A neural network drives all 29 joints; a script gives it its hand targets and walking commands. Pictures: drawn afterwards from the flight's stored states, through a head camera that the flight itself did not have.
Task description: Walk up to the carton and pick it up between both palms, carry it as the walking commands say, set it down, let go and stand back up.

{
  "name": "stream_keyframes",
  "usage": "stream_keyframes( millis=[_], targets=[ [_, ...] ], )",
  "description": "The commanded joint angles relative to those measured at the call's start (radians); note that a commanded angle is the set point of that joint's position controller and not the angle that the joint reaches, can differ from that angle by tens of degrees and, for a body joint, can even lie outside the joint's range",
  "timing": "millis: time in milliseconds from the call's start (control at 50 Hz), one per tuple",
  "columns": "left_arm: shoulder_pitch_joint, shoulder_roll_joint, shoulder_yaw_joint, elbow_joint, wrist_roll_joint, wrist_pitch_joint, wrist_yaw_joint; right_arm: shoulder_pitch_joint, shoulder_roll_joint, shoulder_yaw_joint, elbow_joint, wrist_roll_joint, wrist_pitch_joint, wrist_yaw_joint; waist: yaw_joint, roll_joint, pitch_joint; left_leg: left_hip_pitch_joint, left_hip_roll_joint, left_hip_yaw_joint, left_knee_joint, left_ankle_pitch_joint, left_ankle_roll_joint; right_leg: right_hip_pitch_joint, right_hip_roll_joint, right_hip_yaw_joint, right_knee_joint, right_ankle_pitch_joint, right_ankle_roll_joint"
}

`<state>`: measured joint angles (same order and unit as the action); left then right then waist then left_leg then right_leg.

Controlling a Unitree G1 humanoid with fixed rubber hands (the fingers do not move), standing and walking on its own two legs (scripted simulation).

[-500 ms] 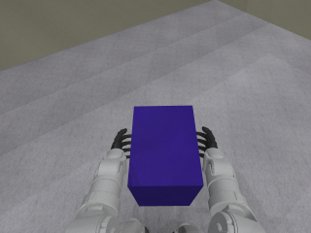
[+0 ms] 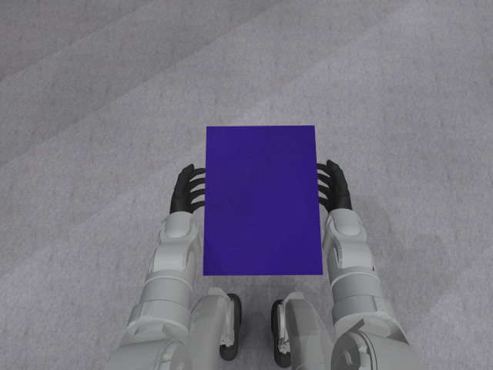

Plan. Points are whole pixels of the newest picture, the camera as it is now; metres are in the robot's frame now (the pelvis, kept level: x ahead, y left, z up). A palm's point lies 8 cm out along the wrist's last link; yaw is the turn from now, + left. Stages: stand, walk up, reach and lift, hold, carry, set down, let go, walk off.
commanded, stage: set down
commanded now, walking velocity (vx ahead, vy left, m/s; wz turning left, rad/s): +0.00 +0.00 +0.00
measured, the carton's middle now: (259, 208) +0.39 +0.00 -0.14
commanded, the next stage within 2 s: none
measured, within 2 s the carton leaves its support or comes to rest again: neither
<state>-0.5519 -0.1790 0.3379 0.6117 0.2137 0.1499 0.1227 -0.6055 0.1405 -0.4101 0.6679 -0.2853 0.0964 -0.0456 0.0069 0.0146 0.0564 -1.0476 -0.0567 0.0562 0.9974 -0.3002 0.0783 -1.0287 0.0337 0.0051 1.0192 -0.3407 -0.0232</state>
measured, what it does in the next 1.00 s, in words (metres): lowers itself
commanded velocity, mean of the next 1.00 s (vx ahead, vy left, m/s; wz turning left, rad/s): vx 0.00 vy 0.00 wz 0.00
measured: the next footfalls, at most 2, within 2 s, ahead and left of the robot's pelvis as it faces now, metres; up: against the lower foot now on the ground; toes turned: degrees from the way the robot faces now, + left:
none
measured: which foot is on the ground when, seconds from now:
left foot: down 0.00-1.00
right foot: down 0.00-1.00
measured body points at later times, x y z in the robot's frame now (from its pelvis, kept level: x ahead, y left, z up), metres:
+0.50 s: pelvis -0.02 -0.01 -0.06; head +0.22 -0.01 +0.32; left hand +0.37 +0.12 -0.18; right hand +0.38 -0.14 -0.18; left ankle +0.09 +0.07 -0.66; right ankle +0.08 -0.11 -0.66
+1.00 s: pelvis -0.03 -0.01 -0.12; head +0.26 +0.00 +0.22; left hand +0.40 +0.13 -0.27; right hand +0.41 -0.14 -0.26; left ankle +0.09 +0.07 -0.66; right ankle +0.08 -0.11 -0.66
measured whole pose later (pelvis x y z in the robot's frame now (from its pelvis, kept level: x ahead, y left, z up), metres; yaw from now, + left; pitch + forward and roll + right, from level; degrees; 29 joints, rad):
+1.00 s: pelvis -0.03 -0.01 -0.12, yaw +1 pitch +34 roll -1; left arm -0.84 0.03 0.10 0.76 -0.06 0.05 0.24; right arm -0.86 -0.06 -0.16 0.78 0.02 0.02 -0.20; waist 0.01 0.01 0.13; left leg -1.67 -0.05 0.06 1.46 -0.38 0.08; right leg -1.64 0.03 -0.02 1.49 -0.44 -0.02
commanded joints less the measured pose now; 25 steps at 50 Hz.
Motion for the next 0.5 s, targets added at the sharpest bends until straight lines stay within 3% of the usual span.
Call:
stream_keyframes(
  millis=[0,40,60,80,100,120,140,160,180,220,240,260,280,300,320,340,380,400,440,460,480],
  targets=[
    [-0.439,-0.874,-0.599,-0.012,-0.065,-0.096,-0.099,-0.360,0.810,0.566,0.033,0.113,-0.055,0.118,-0.060,-0.003,-0.918,0.559,-0.058,-0.257,0.013,0.350,-0.072,0.118,0.103,0.118,-0.028,0.182,-0.010],
    [-0.494,-0.841,-0.616,-0.018,-0.061,-0.096,-0.096,-0.372,0.777,0.525,0.104,0.107,-0.051,0.129,-0.080,0.026,-0.904,0.519,-0.052,-0.274,0.026,0.309,-0.086,0.012,0.111,0.106,0.013,0.129,-0.005],
    [-0.486,-0.858,-0.614,-0.048,-0.073,-0.106,-0.092,-0.341,0.760,0.528,0.109,0.101,-0.058,0.125,-0.089,0.018,-0.932,0.543,-0.057,-0.278,0.037,0.362,-0.093,-0.012,0.114,0.097,0.020,0.149,-0.009],
    [-0.428,-0.858,-0.586,-0.022,-0.054,-0.111,-0.088,-0.349,0.758,0.552,0.072,0.111,-0.065,0.121,-0.064,0.002,-0.964,0.512,-0.060,-0.263,0.057,0.389,-0.088,0.023,0.115,0.108,0.026,0.179,-0.006],
    [-0.453,-0.804,-0.591,-0.041,-0.071,-0.123,-0.083,-0.349,0.763,0.575,0.033,0.124,-0.070,0.107,-0.065,-0.028,-0.968,0.454,-0.069,-0.253,0.070,0.370,-0.080,0.048,0.119,0.108,0.038,0.213,0.002],
    [-0.467,-0.844,-0.626,-0.051,-0.100,-0.128,-0.085,-0.374,0.754,0.580,0.029,0.125,-0.080,0.097,-0.098,-0.018,-1.038,0.455,-0.069,-0.255,0.095,0.353,-0.084,0.061,0.116,0.100,0.060,0.204,-0.002],
    [-0.482,-0.796,-0.633,-0.079,-0.092,-0.134,-0.077,-0.336,0.738,0.573,0.074,0.153,-0.085,0.098,-0.054,0.036,-1.031,0.463,-0.071,-0.232,0.082,0.365,-0.087,0.028,0.123,0.092,0.072,0.203,-0.004],
    [-0.474,-0.745,-0.594,-0.027,-0.063,-0.137,-0.072,-0.361,0.722,0.550,0.080,0.137,-0.087,0.087,-0.053,0.015,-0.955,0.413,-0.077,-0.243,0.095,0.312,-0.079,-0.035,0.112,0.109,0.069,0.160,0.004],
    [-0.512,-0.731,-0.614,-0.095,-0.104,-0.147,-0.061,-0.393,0.690,0.565,0.026,0.154,-0.102,0.074,-0.082,-0.009,-1.050,0.409,-0.075,-0.235,0.124,0.285,-0.086,-0.011,0.120,0.091,0.100,0.164,0.002],
    [-0.487,-0.684,-0.589,-0.055,-0.084,-0.143,-0.050,-0.413,0.618,0.554,0.028,0.148,-0.103,0.050,-0.039,0.014,-0.988,0.346,-0.078,-0.219,0.125,0.227,-0.086,-0.018,0.115,0.093,0.114,0.130,0.002],
    [-0.499,-0.638,-0.587,-0.053,-0.091,-0.146,-0.041,-0.414,0.640,0.578,-0.006,0.167,-0.102,0.035,-0.034,0.002,-1.003,0.337,-0.072,-0.218,0.138,0.220,-0.079,-0.021,0.111,0.102,0.116,0.141,0.008],
    [-0.529,-0.620,-0.600,-0.078,-0.125,-0.148,-0.037,-0.428,0.601,0.578,-0.010,0.168,-0.098,0.026,-0.061,-0.030,-1.004,0.312,-0.072,-0.201,0.141,0.161,-0.075,-0.008,0.112,0.079,0.120,0.109,0.008],
    [-0.561,-0.541,-0.610,-0.129,-0.130,-0.156,-0.022,-0.433,0.569,0.551,-0.007,0.188,-0.104,0.007,-0.053,0.010,-1.038,0.318,-0.072,-0.208,0.142,0.129,-0.078,-0.012,0.114,0.085,0.138,0.089,0.005],
    [-0.540,-0.505,-0.607,-0.113,-0.148,-0.160,-0.012,-0.414,0.547,0.538,-0.001,0.187,-0.105,-0.008,-0.065,-0.005,-0.998,0.293,-0.076,-0.195,0.151,0.100,-0.082,-0.044,0.117,0.073,0.139,0.058,0.007],
    [-0.587,-0.480,-0.631,-0.171,-0.182,-0.160,0.002,-0.457,0.512,0.561,-0.072,0.208,-0.111,-0.023,-0.053,-0.020,-1.035,0.319,-0.076,-0.213,0.148,0.105,-0.076,-0.024,0.112,0.072,0.161,0.068,0.002],
    [-0.575,-0.479,-0.590,-0.094,-0.156,-0.142,0.022,-0.520,0.455,0.534,-0.036,0.223,-0.111,-0.020,-0.030,0.016,-0.959,0.301,-0.067,-0.233,0.123,-0.002,-0.070,-0.079,0.114,0.071,0.171,-0.018,-0.004],
    [-0.636,-0.432,-0.574,-0.133,-0.188,-0.151,0.035,-0.572,0.414,0.546,-0.042,0.245,-0.113,-0.045,-0.013,-0.006,-0.947,0.227,-0.087,-0.169,0.159,-0.009,-0.065,-0.042,0.104,0.066,0.165,-0.022,-0.005],
    [-0.604,-0.396,-0.567,-0.108,-0.198,-0.148,0.044,-0.523,0.349,0.526,-0.033,0.218,-0.112,-0.063,-0.045,-0.011,-0.942,0.202,-0.087,-0.173,0.173,-0.025,-0.071,-0.033,0.109,0.052,0.175,-0.024,-0.007],
    [-0.577,-0.371,-0.572,-0.077,-0.219,-0.152,0.065,-0.586,0.314,0.524,-0.128,0.255,-0.140,-0.080,-0.049,-0.001,-0.974,0.245,-0.088,-0.208,0.169,0.001,-0.066,-0.054,0.106,0.057,0.212,0.015,-0.005],
    [-0.586,-0.338,-0.545,-0.093,-0.206,-0.158,0.078,-0.524,0.277,0.506,-0.053,0.252,-0.142,-0.084,-0.035,0.011,-0.921,0.236,-0.083,-0.191,0.158,-0.037,-0.069,-0.055,0.104,0.049,0.205,-0.014,-0.011],
    [-0.586,-0.265,-0.550,-0.090,-0.215,-0.162,0.091,-0.524,0.241,0.520,-0.054,0.271,-0.139,-0.097,-0.013,0.029,-0.929,0.243,-0.078,-0.194,0.176,-0.004,-0.074,-0.086,0.106,0.052,0.233,-0.001,-0.016]
  ],
)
